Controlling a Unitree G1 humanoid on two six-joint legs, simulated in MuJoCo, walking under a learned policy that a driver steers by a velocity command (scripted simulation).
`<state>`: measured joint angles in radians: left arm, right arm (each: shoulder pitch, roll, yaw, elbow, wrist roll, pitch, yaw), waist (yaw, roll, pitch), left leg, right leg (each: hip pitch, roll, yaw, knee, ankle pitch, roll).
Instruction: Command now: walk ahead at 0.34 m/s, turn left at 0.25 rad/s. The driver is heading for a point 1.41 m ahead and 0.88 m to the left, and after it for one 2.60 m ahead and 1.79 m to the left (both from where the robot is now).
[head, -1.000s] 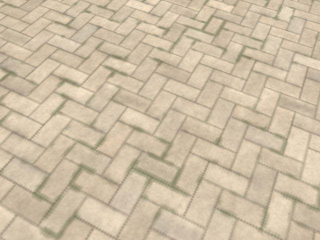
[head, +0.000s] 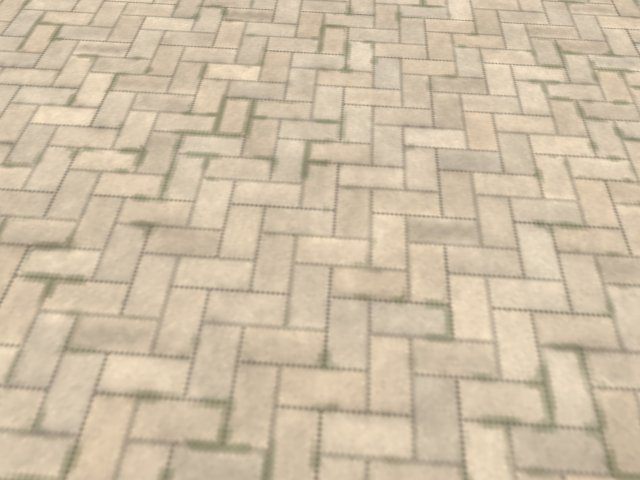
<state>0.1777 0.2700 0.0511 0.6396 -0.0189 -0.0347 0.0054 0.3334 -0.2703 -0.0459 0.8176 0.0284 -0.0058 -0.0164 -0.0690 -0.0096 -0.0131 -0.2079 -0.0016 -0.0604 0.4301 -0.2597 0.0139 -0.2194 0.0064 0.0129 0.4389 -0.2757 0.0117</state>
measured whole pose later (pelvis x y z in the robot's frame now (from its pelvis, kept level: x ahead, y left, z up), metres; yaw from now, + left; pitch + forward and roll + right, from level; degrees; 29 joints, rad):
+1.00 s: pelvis +0.48 +0.15 -0.02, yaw +34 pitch +2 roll -1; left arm 0.07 0.28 0.04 0.63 0.01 -0.13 -0.02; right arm 0.37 -0.31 -0.07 0.75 0.03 -0.02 -0.01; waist -0.07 0.03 0.02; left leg -0.22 -0.10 -0.21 0.93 -0.50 0.04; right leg -0.44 0.04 0.00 0.54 -0.14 -0.02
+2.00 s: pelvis +0.88 +0.54 -0.03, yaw +35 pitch +2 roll +1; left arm 0.09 0.27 0.04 0.69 -0.02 -0.04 -0.06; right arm 0.33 -0.29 -0.07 0.83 0.01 -0.03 -0.02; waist -0.04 -0.02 0.04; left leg 0.08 0.04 0.26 0.48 -0.50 -0.02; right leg -0.53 0.00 -0.06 0.60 -0.11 -0.10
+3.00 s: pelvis +1.34 +0.80 -0.02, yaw +29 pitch +3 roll +1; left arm 0.04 0.25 0.03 0.64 0.02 -0.06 0.00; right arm 0.33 -0.31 -0.06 0.81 0.02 -0.02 -0.02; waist -0.08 0.01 0.04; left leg -0.30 -0.07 -0.10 0.91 -0.58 -0.01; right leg -0.47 0.00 0.02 0.51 -0.09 -0.02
